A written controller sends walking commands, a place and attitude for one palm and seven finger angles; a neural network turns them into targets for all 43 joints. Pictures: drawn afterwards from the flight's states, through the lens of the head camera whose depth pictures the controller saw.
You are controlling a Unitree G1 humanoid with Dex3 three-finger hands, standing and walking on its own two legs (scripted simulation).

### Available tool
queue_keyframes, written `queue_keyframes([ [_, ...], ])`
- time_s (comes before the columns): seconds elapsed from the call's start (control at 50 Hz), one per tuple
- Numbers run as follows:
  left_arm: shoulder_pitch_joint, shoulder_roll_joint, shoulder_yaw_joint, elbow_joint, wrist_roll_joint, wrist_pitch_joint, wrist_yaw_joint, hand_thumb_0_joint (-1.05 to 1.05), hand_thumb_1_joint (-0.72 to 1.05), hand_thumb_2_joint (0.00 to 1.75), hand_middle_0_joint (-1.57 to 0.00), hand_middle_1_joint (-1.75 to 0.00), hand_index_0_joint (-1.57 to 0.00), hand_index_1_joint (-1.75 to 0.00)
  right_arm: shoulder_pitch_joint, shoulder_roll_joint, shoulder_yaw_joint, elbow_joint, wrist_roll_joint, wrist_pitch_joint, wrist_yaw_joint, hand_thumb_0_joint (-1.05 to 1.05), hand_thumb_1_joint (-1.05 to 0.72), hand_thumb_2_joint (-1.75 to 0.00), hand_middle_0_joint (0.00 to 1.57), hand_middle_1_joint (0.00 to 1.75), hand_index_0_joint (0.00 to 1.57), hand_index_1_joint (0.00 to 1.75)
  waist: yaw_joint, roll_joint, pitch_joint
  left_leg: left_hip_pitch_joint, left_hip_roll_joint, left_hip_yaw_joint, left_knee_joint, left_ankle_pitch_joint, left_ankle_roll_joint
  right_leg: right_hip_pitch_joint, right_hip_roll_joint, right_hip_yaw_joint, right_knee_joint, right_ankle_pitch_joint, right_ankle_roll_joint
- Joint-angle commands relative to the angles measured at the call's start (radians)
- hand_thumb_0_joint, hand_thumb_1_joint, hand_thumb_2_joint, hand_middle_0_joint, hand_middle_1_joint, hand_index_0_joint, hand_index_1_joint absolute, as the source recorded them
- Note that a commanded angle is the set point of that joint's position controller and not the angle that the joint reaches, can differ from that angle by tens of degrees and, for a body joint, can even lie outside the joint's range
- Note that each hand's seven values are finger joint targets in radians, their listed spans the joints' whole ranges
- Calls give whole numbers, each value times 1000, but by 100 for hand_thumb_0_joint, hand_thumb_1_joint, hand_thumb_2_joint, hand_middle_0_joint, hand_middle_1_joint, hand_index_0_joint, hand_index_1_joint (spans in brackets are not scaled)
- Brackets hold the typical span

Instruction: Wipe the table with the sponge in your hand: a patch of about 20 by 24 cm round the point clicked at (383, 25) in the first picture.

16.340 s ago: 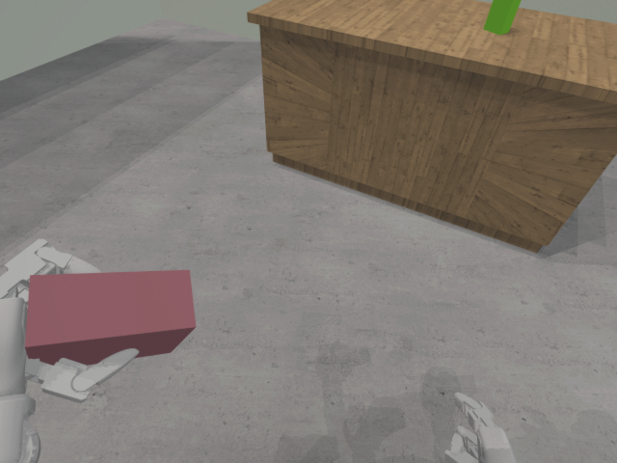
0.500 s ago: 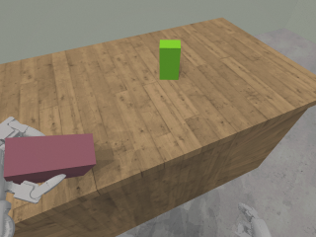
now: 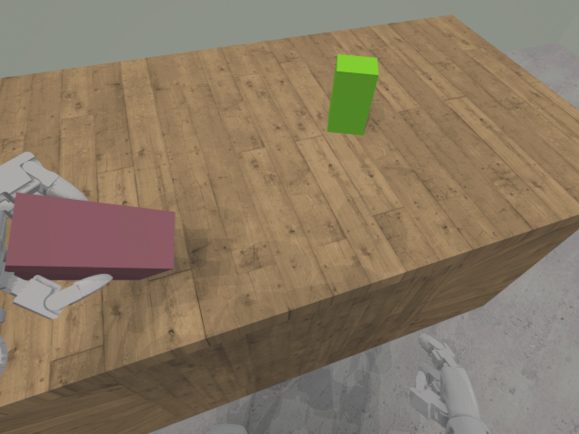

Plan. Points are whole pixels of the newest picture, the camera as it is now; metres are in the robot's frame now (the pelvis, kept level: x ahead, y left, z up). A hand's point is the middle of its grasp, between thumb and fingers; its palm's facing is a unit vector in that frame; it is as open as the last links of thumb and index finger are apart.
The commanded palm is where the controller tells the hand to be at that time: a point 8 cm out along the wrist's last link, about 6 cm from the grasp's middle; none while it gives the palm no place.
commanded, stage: come to a stop and stand still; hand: left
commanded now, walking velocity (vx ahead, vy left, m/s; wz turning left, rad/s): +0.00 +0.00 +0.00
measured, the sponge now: (114, 246) +0.26 +0.23 +0.15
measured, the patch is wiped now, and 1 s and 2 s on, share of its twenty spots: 0.00 0.00 0.00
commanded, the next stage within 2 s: look again from close up in 0.86 s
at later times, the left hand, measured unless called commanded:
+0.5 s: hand out of the picture +0.18 +0.31 +0.16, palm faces +0.42 -0.82 -0.39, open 10.2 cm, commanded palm +0.12 +0.33 +0.18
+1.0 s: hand (5, 288) +0.19 +0.31 +0.15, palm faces +0.41 -0.83 -0.38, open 10.1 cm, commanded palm +0.13 +0.34 +0.18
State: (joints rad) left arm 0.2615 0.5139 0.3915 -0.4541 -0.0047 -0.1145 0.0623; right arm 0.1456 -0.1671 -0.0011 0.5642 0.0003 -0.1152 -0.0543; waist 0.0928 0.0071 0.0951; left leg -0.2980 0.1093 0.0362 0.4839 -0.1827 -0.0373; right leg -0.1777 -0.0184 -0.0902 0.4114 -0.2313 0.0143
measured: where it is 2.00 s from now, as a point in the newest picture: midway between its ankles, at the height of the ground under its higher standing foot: outside the picture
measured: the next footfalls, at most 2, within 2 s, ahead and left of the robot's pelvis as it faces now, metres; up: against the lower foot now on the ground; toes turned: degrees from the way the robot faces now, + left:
none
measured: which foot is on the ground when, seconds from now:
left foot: down 0.00-1.00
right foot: down 0.00-1.00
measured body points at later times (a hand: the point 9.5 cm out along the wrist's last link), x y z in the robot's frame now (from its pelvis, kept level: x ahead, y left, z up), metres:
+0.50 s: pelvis -0.04 +0.05 -0.01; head -0.01 +0.08 +0.44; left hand +0.15 +0.35 +0.19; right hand +0.12 -0.17 -0.08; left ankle +0.04 +0.15 -0.74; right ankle -0.01 -0.13 -0.74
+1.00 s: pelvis -0.02 +0.05 +0.00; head +0.01 +0.09 +0.44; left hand +0.17 +0.35 +0.17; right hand +0.18 -0.15 -0.06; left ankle +0.04 +0.15 -0.74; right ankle -0.01 -0.12 -0.74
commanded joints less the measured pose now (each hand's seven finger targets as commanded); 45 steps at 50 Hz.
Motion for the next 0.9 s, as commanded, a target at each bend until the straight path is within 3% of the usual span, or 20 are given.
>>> queue_keyframes([
  [0.0, -57, 37, 67, -19, -33, -87, -5, 0, 10, 130, -120, -160, -120, -160, 32, -169, -79, -148, 20, -57, 35, 0, -90, -90, 20, 30, 20, 30, -50, -3, -276, 207, -50, 84, 27, 262, 53, 51, -78, 125, 13, 524, -1],
  [0.02, 39, -14, 20, -107, -38, -89, -9, 0, 10, 130, -120, -160, -120, -160, 9, -159, -72, -167, 26, -59, 57, 0, -90, -90, 20, 30, 20, 30, -48, -23, -289, 197, -56, 79, 24, 261, 58, 78, -74, 108, 16, 512, 18],
  [0.04, 127, -76, -27, -129, -56, -84, -4, 0, 10, 130, -120, -160, -120, -160, -33, -143, -64, -170, 45, -75, 72, 0, -90, -90, 20, 30, 20, 30, -43, -7, -319, 220, -43, 75, 5, 217, 65, 76, -56, 86, 22, 382, 23],
  [0.12, 159, 59, 95, -285, -36, -103, 26, 0, 10, 130, -120, -160, -120, -160, -46, -152, -54, -189, 19, -76, 48, 0, -90, -90, 20, 30, 20, 30, -59, -98, -174, 112, -66, 46, -10, -5, 39, -8, -70, 92, -68, 110, -25],
  [0.14, 172, 130, 172, -297, -36, -109, 47, 0, 10, 130, -120, -160, -120, -160, -62, -158, -51, -185, 25, -72, 38, 0, -90, -90, 20, 30, 20, 30, -60, -53, -173, 139, -59, 46, -26, -42, 40, -48, -61, 87, -62, 26, -28],
  [0.16, 164, 62, 138, -292, -39, -123, 45, 0, 10, 130, -120, -160, -120, -160, -47, -149, -49, -190, 18, -68, 26, 0, -90, -90, 20, 30, 20, 30, -72, -25, -149, 101, -51, 26, -45, -58, 48, -36, -61, 69, -55, -2, -32],
  [0.2, 100, 91, 164, -325, -41, -148, 54, 0, 10, 130, -120, -160, -120, -160, -46, -159, -49, -194, 16, -70, 11, 0, -90, -90, 20, 30, 20, 30, -76, 114, -121, 57, -35, -2, -105, -104, 47, -11, -33, 67, -28, -21, -27],
  [0.24, 96, 133, 198, -313, -31, -152, 70, 0, 10, 130, -120, -160, -120, -160, -44, -167, -48, -192, 24, -73, 4, 0, -90, -90, 20, 30, 20, 30, -70, 182, -114, 23, -9, -24, -153, -190, 60, 15, -9, 51, 2, -48, -20],
  [0.26, 73, 70, 148, -295, -33, -160, 67, 0, 10, 130, -120, -160, -120, -160, -27, -162, -46, -190, 22, -73, 4, 0, -90, -90, 20, 30, 20, 30, -76, 186, -107, -28, 4, -39, -169, -251, 70, 51, -10, 37, 16, -52, -21],
  [0.3, 29, 89, 154, -295, -24, -173, 66, 0, 10, 130, -120, -160, -120, -160, -13, -163, -48, -181, 22, -93, 7, 0, -90, -90, 20, 30, 20, 30, -71, 155, -133, -21, -4, -34, -144, -278, 69, 65, -13, 50, -3, -45, -25],
  [0.46, 61, -45, 31, -195, -1, -169, 46, 0, 10, 130, -120, -160, -120, -160, 0, -160, -37, -121, 14, -136, 35, 0, -90, -90, 20, 30, 20, 30, -77, 91, -109, -12, -5, -65, -155, -366, 68, -5, 4, 51, -29, -114, -19],
  [0.52, 36, -12, 59, -200, 1, -170, 48, 0, 10, 130, -120, -160, -120, -160, -9, -154, -39, -125, 13, -133, 36, 0, -90, -90, 20, 30, 20, 30, -74, 61, -95, -16, -9, -77, -149, -378, 68, -28, 2, 81, -44, -138, -24],
  [0.54, 39, 24, 94, -206, 2, -169, 53, 0, 10, 130, -120, -160, -120, -160, -25, -158, -37, -119, 16, -135, 34, 0, -90, -90, 20, 30, 20, 30, -74, 76, -100, 11, -9, -78, -159, -379, 65, -51, 11, 84, -46, -143, -22],
  [0.56, 33, -17, 59, -192, -1, -174, 47, 0, 10, 130, -120, -160, -120, -160, -14, -146, -32, -118, 12, -130, 34, 0, -90, -90, 20, 30, 20, 30, -78, 70, -100, -11, -8, -96, -168, -401, 70, -33, 14, 78, -40, -135, -22],
  [0.62, 2, 10, 81, -250, -4, -187, 47, 0, 10, 130, -120, -160, -120, -160, -22, -142, -36, -129, 13, -135, 32, 0, -90, -90, 20, 30, 20, 30, -77, 93, -113, 3, -5, -110, -175, -395, 72, -21, 14, 100, -36, -114, -27],
  [0.64, 11, 48, 118, -250, -2, -185, 51, 0, 10, 130, -120, -160, -120, -160, -42, -145, -32, -125, 13, -139, 29, 0, -90, -90, 20, 30, 20, 30, -72, 106, -112, 16, -4, -107, -185, -397, 67, -33, 21, 103, -39, -114, -25],
  [0.66, 9, -11, 66, -238, -5, -189, 43, 0, 10, 130, -120, -160, -120, -160, -27, -138, -29, -124, 9, -138, 30, 0, -90, -90, 20, 30, 20, 30, -76, 101, -112, 3, -2, -118, -189, -405, 73, -18, 22, 98, -33, -98, -24],
  [0.74, 12, 21, 94, -256, -5, -187, 49, 0, 10, 130, -120, -160, -120, -160, -36, -142, -32, -123, 12, -148, 30, 0, -90, -90, 20, 30, 20, 30, -73, 74, -145, 88, -15, -100, -147, -288, 65, -36, 4, 144, -71, -49, -32],
  [0.76, 15, -27, 48, -241, -8, -189, 43, 0, 10, 130, -120, -160, -120, -160, -22, -141, -32, -119, 6, -145, 30, 0, -90, -90, 20, 30, 20, 30, -77, 65, -153, 89, -17, -99, -137, -262, 70, -27, 1, 141, -76, -21, -31],
  [0.88, 8, -13, 52, -268, -6, -182, 47, 0, 10, 130, -120, -160, -120, -160, -30, -146, -41, -134, 14, -138, 32, 0, -90, -90, 20, 30, 20, 30, -77, 110, -174, 119, 3, -112, -157, -143, 69, 8, -6, 122, -37, 65, -26],
])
